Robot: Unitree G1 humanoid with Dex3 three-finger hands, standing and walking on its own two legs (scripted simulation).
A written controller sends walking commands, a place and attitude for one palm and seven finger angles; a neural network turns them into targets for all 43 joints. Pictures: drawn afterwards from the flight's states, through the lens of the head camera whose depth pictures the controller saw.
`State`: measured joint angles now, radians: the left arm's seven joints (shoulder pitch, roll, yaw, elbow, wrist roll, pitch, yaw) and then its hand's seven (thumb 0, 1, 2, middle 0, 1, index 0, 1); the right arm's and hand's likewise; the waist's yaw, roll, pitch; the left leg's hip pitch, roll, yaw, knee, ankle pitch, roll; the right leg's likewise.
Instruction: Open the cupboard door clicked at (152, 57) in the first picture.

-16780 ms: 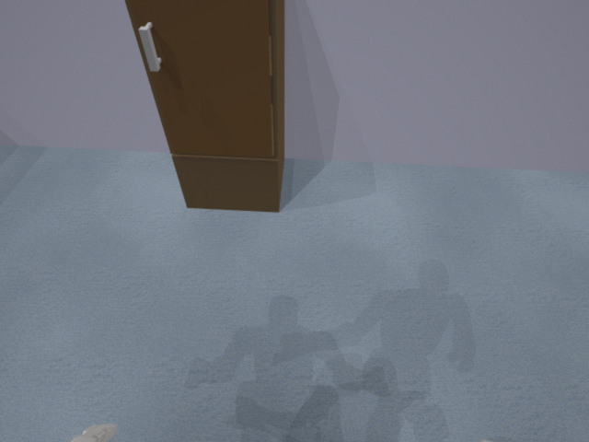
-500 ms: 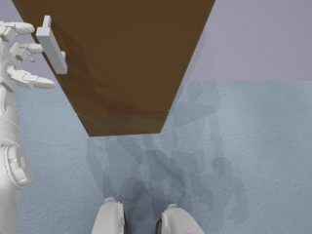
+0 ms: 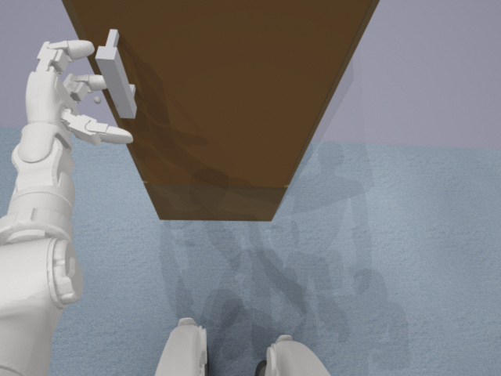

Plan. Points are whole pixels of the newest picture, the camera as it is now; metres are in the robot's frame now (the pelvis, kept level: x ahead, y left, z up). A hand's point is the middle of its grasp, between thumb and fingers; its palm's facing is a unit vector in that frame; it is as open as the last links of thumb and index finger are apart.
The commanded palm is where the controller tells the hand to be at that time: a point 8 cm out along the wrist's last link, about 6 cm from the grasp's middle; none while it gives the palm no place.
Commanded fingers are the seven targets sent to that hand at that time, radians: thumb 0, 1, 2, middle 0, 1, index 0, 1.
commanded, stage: slide the fingers in behind the handle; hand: left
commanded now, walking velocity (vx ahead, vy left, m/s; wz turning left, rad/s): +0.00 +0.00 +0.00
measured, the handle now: (121, 76) +0.55 +0.20 +0.08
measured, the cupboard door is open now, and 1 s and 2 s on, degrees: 0 0 0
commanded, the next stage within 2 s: move the hooked fingers beside the handle in 0.34 s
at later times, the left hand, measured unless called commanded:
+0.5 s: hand (98, 100) +0.50 +0.23 +0.08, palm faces +0.09 -1.00 +0.00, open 14.9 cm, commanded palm +0.49 +0.23 +0.08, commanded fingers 0.00 -0.50 0.30 -0.30 -1.20 -0.30 -1.20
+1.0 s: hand (93, 99) +0.50 +0.23 +0.08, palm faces +0.06 -1.00 -0.01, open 14.6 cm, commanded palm +0.49 +0.25 +0.08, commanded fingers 0.00 -0.50 0.30 -0.30 -1.20 -0.30 -1.20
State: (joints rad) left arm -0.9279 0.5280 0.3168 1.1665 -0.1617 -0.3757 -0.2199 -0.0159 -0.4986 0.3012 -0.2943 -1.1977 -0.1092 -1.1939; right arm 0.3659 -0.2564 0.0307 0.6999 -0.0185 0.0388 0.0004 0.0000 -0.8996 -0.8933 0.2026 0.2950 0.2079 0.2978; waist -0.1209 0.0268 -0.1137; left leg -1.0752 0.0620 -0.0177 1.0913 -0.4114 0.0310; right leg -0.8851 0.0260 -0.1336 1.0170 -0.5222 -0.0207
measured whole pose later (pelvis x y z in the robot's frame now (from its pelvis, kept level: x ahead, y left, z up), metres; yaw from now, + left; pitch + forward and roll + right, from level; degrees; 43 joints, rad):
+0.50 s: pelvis -0.01 +0.00 +0.00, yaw +0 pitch +23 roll -5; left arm -0.97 0.55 0.31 1.20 -0.16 -0.38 -0.22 -0.02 -0.50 0.30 -0.30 -1.20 -0.09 -1.21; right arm 0.37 -0.27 0.03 0.72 -0.02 0.02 0.00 0.00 -0.90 -0.89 0.20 0.29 0.21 0.30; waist -0.13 0.03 -0.11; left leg -1.10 0.06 -0.03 1.11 -0.40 0.03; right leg -0.91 0.03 -0.14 1.04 -0.52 -0.03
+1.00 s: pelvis +0.00 +0.00 +0.00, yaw -1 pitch +23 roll -5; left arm -0.92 0.59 0.38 1.19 -0.15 -0.38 -0.29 -0.02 -0.50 0.30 -0.30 -1.20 -0.16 -1.20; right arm 0.37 -0.27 0.04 0.69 -0.01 0.03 -0.02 0.00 -0.90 -0.89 0.20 0.30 0.21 0.30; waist -0.14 0.03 -0.11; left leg -1.08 0.07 -0.01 1.10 -0.41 0.03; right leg -0.90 0.04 -0.12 1.02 -0.52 -0.02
